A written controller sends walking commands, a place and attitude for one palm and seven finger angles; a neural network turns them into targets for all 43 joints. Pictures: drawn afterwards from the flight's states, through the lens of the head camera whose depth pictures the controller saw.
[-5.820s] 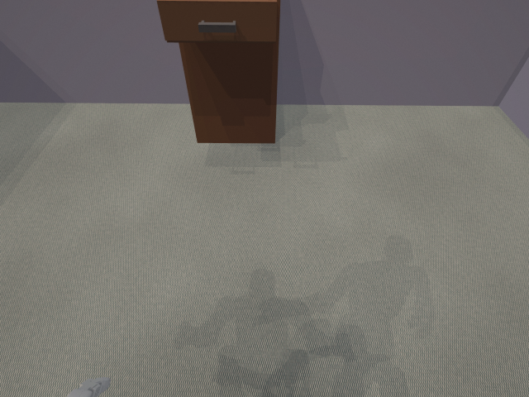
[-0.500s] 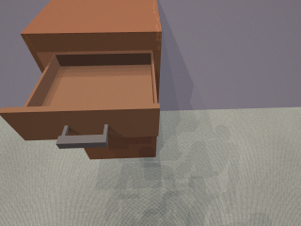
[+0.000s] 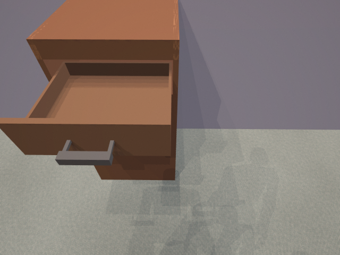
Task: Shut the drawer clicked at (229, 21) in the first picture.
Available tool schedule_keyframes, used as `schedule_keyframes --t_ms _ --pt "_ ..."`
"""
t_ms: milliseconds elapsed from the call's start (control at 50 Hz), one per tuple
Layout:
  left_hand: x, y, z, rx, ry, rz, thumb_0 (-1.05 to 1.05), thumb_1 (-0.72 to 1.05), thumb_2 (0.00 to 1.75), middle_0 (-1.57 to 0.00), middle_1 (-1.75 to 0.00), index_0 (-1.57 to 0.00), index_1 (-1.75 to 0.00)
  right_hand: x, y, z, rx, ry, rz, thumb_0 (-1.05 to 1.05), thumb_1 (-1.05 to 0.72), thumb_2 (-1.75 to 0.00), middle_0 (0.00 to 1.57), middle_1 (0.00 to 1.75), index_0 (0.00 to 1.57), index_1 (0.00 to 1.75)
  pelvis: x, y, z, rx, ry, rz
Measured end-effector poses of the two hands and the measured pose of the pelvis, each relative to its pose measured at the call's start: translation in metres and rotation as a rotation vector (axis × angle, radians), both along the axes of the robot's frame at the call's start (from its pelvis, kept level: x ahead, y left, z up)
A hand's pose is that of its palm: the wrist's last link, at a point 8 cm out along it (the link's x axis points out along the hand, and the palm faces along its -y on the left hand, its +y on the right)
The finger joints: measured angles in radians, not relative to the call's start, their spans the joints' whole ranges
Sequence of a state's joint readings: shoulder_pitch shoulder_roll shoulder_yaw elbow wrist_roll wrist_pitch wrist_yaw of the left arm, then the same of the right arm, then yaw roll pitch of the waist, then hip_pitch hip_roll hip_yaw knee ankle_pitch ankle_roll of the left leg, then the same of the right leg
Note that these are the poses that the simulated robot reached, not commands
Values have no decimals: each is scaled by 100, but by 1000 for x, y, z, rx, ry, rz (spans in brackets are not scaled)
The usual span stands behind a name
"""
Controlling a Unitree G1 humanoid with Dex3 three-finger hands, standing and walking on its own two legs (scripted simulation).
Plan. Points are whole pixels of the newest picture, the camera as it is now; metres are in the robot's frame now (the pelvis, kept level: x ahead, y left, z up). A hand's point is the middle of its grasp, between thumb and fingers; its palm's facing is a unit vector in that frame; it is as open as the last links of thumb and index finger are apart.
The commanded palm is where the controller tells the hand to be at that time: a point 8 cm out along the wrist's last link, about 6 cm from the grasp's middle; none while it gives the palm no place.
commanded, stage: look again from close up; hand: left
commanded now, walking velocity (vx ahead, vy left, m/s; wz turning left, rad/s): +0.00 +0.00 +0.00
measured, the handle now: (87, 150) +0.36 +0.25 +0.03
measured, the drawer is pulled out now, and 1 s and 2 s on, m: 0.29 0.29 0.29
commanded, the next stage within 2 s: shuffle to correct the standing spot in 0.62 s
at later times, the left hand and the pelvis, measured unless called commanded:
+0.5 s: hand out of the picture +0.04 +0.27 -0.18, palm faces +0.02 -0.97 -0.24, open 7.4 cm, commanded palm none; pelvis +0.01 +0.08 -0.01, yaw -1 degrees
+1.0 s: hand out of the picture -0.01 +0.27 -0.17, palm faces -0.03 -0.98 -0.20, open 7.4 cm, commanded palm none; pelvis -0.01 +0.08 +0.00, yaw -1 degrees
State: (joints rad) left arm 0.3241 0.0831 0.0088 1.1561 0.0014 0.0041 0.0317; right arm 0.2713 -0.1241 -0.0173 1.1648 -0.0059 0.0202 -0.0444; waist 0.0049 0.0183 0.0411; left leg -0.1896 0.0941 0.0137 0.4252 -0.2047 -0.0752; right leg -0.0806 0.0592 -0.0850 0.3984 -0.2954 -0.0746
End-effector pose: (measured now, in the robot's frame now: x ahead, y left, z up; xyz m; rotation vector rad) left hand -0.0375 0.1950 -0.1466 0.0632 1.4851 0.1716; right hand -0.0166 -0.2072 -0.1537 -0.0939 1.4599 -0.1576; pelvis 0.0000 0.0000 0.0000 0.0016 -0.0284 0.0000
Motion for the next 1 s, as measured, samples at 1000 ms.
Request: schedule_keyframes --t_ms 1000 --pt "30 123 6 57 -34 -118 1 90 90 -20 -30 -19 -29 -15 58 11 -65 -21 -11 1 -90 -90 20 30 20 30 -7 84 0 8 39 -18"
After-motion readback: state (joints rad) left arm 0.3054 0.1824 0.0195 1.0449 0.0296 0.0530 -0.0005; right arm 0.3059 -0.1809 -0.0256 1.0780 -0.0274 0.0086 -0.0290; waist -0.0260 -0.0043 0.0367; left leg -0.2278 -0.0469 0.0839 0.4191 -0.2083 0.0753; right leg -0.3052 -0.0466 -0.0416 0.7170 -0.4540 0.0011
